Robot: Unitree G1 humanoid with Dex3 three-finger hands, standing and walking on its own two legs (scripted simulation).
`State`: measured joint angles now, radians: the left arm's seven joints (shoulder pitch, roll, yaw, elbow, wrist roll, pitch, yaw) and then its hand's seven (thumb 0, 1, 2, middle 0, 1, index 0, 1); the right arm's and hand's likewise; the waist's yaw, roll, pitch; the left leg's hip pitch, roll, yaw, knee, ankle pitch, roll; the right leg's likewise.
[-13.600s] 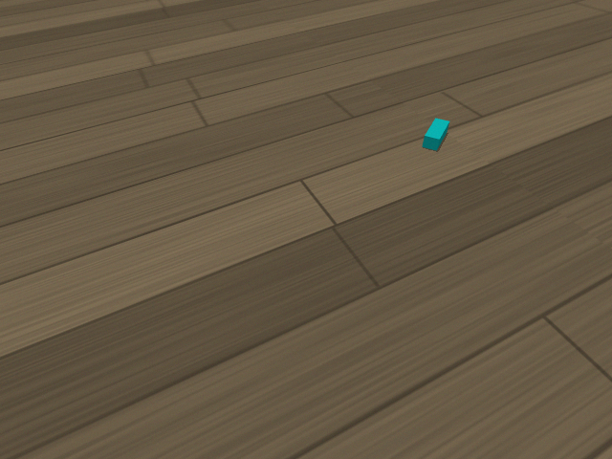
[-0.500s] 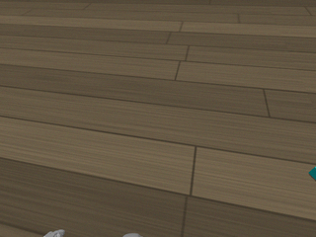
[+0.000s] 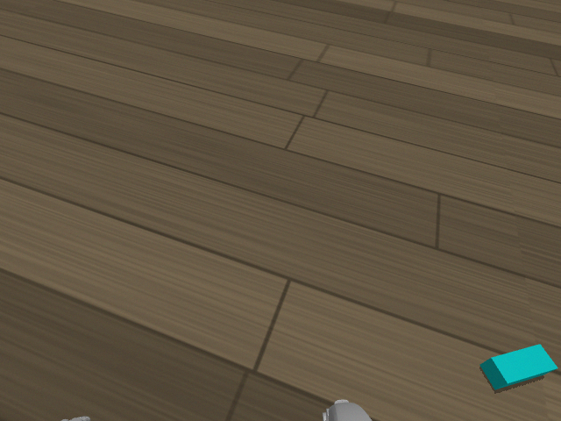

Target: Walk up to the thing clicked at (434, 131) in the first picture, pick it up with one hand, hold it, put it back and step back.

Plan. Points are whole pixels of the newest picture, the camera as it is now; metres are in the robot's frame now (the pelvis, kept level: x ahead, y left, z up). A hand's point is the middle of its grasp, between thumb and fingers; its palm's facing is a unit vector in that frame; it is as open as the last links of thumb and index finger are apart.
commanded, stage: walk up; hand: left
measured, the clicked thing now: (517, 366) +0.43 -0.87 -0.70
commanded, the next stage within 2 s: none
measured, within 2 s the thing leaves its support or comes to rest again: neither
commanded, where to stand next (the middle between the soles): +0.08 -1.12 m, yaw +15 degrees
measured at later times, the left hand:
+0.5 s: hand out of the picture +0.07 +0.05 -0.15, palm faces +0.03 -0.94 -0.33, open 7.4 cm
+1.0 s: hand out of the picture +0.08 -0.21 -0.11, palm faces +0.07 -0.92 -0.38, open 7.4 cm
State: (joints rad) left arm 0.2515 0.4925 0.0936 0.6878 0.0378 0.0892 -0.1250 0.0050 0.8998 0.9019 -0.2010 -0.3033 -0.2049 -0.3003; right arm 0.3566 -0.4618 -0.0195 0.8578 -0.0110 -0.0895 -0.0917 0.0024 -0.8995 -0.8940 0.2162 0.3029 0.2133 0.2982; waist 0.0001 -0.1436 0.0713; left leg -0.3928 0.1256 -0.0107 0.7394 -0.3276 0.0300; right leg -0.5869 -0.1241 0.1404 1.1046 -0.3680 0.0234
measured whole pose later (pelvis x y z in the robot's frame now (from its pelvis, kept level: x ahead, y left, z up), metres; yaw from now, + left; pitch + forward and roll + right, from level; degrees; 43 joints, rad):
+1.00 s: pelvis +0.05 -0.49 +0.01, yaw +9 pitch +0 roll +1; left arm 0.26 0.42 0.04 0.73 0.06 0.08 -0.08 0.00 0.90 0.90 -0.20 -0.30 -0.21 -0.30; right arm 0.31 -0.49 -0.04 0.95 0.02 -0.05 -0.11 0.00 -0.91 -0.89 0.21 0.30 0.21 0.30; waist 0.05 -0.01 0.09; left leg -0.56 0.00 0.04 1.11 -0.47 0.06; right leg -0.39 0.02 -0.04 0.69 -0.30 -0.07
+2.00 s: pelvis +0.00 -0.93 +0.01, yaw +11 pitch -3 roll +0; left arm 0.22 0.48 0.07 0.72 0.05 0.12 -0.08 0.00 0.90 0.90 -0.20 -0.30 -0.20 -0.30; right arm 0.38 -0.42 -0.05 0.87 -0.01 -0.07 -0.11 0.00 -0.90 -0.89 0.22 0.30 0.22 0.30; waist 0.00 -0.13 0.14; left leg -0.39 0.06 0.03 0.74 -0.30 0.01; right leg -0.58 0.06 0.17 1.23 -0.39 -0.02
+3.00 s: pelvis +0.02 -1.20 +0.03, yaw +18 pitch -3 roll +1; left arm 0.21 0.36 0.04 0.92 0.02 -0.06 0.00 0.00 0.90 0.90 -0.20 -0.30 -0.20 -0.30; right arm 0.20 -0.41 -0.03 1.00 0.00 -0.01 -0.02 0.00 -0.91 -0.89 0.21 0.30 0.21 0.30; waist 0.04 0.01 0.08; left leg -0.37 -0.02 -0.07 0.79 -0.40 0.04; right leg -0.19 0.05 -0.16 0.52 -0.30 -0.11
